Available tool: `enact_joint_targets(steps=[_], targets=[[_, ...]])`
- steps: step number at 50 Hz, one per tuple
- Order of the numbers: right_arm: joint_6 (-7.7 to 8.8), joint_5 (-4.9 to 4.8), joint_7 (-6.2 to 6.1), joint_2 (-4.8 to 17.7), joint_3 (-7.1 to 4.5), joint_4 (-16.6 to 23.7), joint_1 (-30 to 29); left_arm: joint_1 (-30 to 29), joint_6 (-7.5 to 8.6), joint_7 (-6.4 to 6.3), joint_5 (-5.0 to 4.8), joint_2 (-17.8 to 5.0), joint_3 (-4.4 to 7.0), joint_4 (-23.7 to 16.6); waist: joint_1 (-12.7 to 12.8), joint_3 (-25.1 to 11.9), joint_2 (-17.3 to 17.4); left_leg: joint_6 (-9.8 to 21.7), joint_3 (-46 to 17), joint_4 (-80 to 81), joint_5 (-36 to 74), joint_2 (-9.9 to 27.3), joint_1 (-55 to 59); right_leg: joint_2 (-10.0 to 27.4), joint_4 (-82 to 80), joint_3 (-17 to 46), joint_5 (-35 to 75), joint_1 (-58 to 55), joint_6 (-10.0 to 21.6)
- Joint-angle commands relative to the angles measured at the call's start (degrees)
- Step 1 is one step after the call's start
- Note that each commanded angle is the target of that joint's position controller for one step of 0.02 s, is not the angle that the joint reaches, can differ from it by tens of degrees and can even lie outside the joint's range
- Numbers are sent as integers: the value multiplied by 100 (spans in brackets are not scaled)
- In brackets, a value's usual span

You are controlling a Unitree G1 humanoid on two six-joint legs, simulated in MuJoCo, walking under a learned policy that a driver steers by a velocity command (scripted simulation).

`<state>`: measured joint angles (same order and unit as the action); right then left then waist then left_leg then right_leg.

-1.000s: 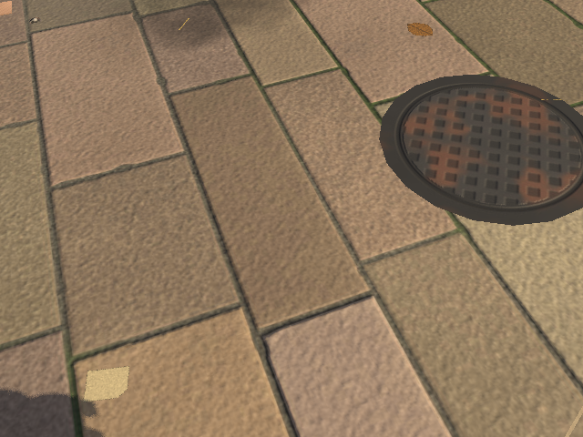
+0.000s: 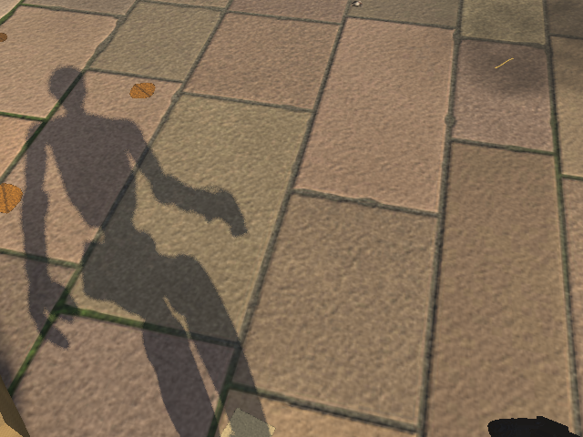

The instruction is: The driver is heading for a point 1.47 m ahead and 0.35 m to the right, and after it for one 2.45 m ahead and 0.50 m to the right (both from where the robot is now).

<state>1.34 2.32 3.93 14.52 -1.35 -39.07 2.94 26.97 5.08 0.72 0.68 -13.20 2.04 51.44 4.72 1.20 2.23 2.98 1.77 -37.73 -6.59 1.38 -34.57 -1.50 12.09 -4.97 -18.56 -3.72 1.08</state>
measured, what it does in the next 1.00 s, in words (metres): walks ahead: left foot, then right foot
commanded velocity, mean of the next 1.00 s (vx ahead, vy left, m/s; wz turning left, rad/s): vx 0.50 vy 0.00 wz -0.01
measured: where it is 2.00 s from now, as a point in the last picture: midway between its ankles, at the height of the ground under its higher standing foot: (383, 208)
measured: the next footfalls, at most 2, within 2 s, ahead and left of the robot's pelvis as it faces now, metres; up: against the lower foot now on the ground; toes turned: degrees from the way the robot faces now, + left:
left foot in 0.08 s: +0.21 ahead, +0.09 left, +0.00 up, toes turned +3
right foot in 0.62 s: +0.52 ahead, -0.08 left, +0.00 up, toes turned -4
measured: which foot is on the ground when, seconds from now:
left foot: up 0.00-0.06, down 0.08-0.64, up 0.66-1.00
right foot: down 0.00-0.08, up 0.10-0.60, down 0.62-1.00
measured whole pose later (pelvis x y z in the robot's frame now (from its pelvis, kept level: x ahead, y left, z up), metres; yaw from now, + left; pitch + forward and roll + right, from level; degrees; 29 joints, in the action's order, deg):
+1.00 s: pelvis +0.56 -0.01 +0.01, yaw -3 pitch +1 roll -1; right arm 2.0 1.7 1.7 13.2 -1.5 -48.8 4.1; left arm 25.7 4.4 0.5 0.4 -11.3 2.2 57.9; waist 3.6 2.6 2.4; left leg -0.8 0.2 -39.5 -2.0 5.7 -34.8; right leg -5.1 13.0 -1.7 -13.4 0.1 4.7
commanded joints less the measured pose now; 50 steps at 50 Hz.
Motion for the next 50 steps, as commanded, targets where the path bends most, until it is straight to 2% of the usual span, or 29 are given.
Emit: enact_joint_targets(steps=[1, 2, 3, 4, 5, 6, 7, 8, 9, 10, 12, 16, 21, 26, 28, 29, 30, 31, 32, 33, 34, 35, 36, 37, 38, 40, 42, 46, 50], targets=[[97, 13, -93, 415, -89, 343, -71, -139, 35, -34, -21, -1061, 213, -183, -439, 105, -794, 278, 364, 462, -151, -276, 1030, 1474, 338, 494, 4861, 370, 656], [125, 38, -150, 500, -135, 169, 444, -131, -6, -50, -27, -1111, 216, -129, -692, -191, -745, 401, 420, 706, -191, -444, 1669, 1406, 1052, 372, 5533, 286, 584], [176, 94, -217, 650, -212, -139, 1296, -102, -46, -68, -40, -1066, 188, -102, -1049, -674, -587, 554, 395, 948, -99, -510, 2821, 1203, 2126, 175, 5418, 622, 476], [209, 203, -301, 1026, -328, -329, 2216, -131, -55, -71, -34, -877, 114, -263, -1404, -1302, -157, 811, -702, 1048, -803, 537, 4195, 983, 3688, 38, 3600, 1671, 386], [197, 199, -355, 1594, -447, -342, 2372, 486, -82, -13, -130, -167, -34, -477, -1009, -2052, 1291, 1575, -3633, 1541, -985, 2350, 5616, -38, 5873, -15, -1036, 3599, 175], [148, -93, -370, 1335, -437, -315, 2256, -15, -123, -75, 33, -898, 156, -410, -1197, -1845, 454, 1550, -4092, 1979, -943, 2169, 5178, 46, 6338, 730, -1001, 4095, 258], [156, -135, -384, 1062, -352, -364, 1737, -457, -103, -51, 0, -871, 169, -563, -910, -909, 270, 1369, -3049, 2059, -614, 1877, 4420, 338, 6228, 775, -404, 4290, 301], [199, -121, -360, 755, -271, -382, 1460, -598, -68, -24, -10, -726, 114, -571, -744, -493, 93, 1218, -2442, 2234, 45, 1607, 3716, 506, 5869, 729, -73, 4104, 296], [248, -123, -354, 614, -225, -423, 1325, -569, -115, -6, 28, -656, 109, -504, -558, -279, 108, 1034, -1962, 2359, 448, 1333, 3272, 634, 5562, 709, 37, 3838, 259], [279, -146, -358, 502, -189, -480, 1268, -389, -199, 21, 95, -599, 93, -425, -390, -218, 194, 932, -1614, 2504, 658, 1152, 2898, 688, 5361, 683, 77, 3509, 191], [371, -160, -345, 479, -184, -609, 1412, -365, -314, 88, 138, -472, 80, -367, -301, -192, 162, 961, -1334, 2718, 974, 1030, 2675, 678, 5154, 583, 158, 3340, 114], [413, -207, -339, 585, -225, -890, 1768, -1277, -378, 150, 175, -441, 77, -606, -407, 240, 91, 997, -979, 3161, 871, 912, 2714, 848, 4417, 440, 952, 4056, -57], [412, -198, -336, 599, -214, -1183, 2218, -2361, -332, 164, 112, -331, -9, -901, -676, 374, 71, 850, -578, 3127, 1451, 789, 3085, 714, 3000, 218, 1838, 4061, -70], [370, -124, -419, 691, -212, -1489, 2578, -2968, -286, 139, 104, -434, -11, -1123, -795, 492, 80, 801, -556, 2806, 2217, 1061, 3933, 490, 2253, 102, 1602, 3991, 212], [357, -106, -457, 771, -222, -1542, 2441, -2714, -246, 101, 106, -494, 22, -1067, -601, 367, 135, 698, -448, 2331, 3406, 1098, 4104, 264, 2012, -8, 1143, 3431, 408], [349, -93, -469, 838, -236, -1566, 2363, -2272, -220, 55, 112, -573, 68, -925, -397, 116, 197, 618, -379, 1789, 4240, 1060, 4118, 62, 1917, -84, 910, 2819, 515], [324, -102, -467, 861, -236, -1587, 2272, -1402, -170, 0, 137, -671, 135, -632, -6, -341, 90, 515, -201, 785, 4521, 878, 3951, -109, 1569, -163, 1025, 1784, 662], [330, -138, -465, 762, -191, -1513, 2239, -345, -115, -71, 248, -967, 245, -335, 390, -971, -96, 414, -63, -601, 3329, 661, 2974, 482, 1531, 465, 915, 219, 907], [343, -352, -403, 173, -62, -1322, 2786, 281, -118, -117, 359, -1669, 439, -263, 264, -1840, -1353, 108, 310, -2937, 182, -275, 950, 2283, 1220, 3206, 156, -1526, 1621], [340, -202, -417, 575, -187, -1421, 2691, 1, -184, -51, 120, -1474, 403, -243, 162, -1865, -1114, 183, -477, -3723, -2225, -617, 199, 2530, 445, 4559, 288, -1358, 1771], [331, -154, -411, 644, -234, -1300, 2223, -663, -200, -38, 8, -1221, 343, -298, -127, -840, -745, 224, -638, -3794, -1754, -216, -148, 2296, 384, 3544, 86, -503, 1602], [364, -146, -379, 554, -199, -1242, 1938, -1056, -170, -13, 10, -826, 249, -348, -238, -323, -439, 231, -578, -3469, -1336, 14, -72, 2060, 157, 2862, 398, 269, 1454], [334, -138, -360, 437, -192, -1247, 1842, -1218, -130, -14, 23, -630, 192, -313, -400, -44, -449, 217, -516, -3105, -1130, 202, 130, 1760, -33, 2317, 701, 766, 1239], [257, -51, -334, 376, -178, -1269, 1906, -1270, -95, -27, 6, -486, 146, -225, -560, 74, -573, 147, -482, -2834, -1017, 311, 415, 1523, -172, 1903, 1033, 1167, 1077], [183, -17, -293, 277, -160, -1329, 1991, -1202, -50, -29, 17, -447, 129, -157, -622, 35, -629, 89, -422, -2746, -936, 322, 622, 1429, -255, 1665, 1326, 1326, 1053], [110, -9, -236, 197, -148, -1278, 1830, -926, 42, -19, -13, -551, 159, 15, -666, 58, -561, -13, -300, -2551, -742, 377, 503, 1353, -389, 1383, 1835, 1356, 1119], [88, 12, -215, 202, -141, -1076, 1255, -695, 63, -13, -47, -620, 174, 161, -606, 250, -523, -157, -155, -2072, -338, 507, 96, 1239, -547, 1276, 1953, 1313, 1176], [116, -41, -208, 128, -74, -745, 245, -345, 22, -24, -58, -638, 172, 316, -378, 401, -528, -397, 22, -643, 421, 409, -15, 996, -491, 1124, 2345, 1176, 1113], [147, -94, -244, 175, -40, -520, -437, 16, -20, -64, -14, -745, 197, 427, -142, 325, -603, -426, 53, 142, 643, 189, 168, 1062, -131, 1293, 2808, 728, 1089]])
